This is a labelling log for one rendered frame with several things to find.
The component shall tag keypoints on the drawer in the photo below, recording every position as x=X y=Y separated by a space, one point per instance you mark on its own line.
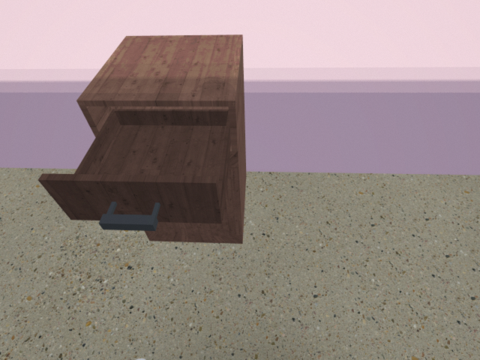
x=176 y=157

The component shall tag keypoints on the handle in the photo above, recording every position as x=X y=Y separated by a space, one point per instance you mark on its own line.
x=110 y=221

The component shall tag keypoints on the cabinet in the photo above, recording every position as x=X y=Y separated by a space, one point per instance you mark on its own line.
x=180 y=72

